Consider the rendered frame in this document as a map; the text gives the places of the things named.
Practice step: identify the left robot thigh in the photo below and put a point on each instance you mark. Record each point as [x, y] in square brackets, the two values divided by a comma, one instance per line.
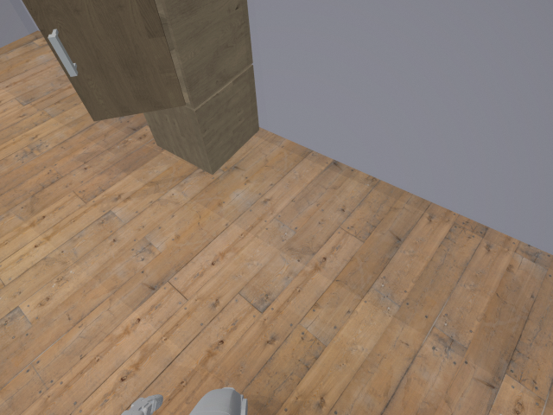
[221, 402]

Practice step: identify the cupboard door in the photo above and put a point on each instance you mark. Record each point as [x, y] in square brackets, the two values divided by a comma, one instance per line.
[123, 61]

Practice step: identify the handle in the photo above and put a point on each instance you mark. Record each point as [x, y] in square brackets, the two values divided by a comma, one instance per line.
[62, 53]

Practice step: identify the robot left hand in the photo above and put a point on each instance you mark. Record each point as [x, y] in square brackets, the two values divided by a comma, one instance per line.
[145, 406]

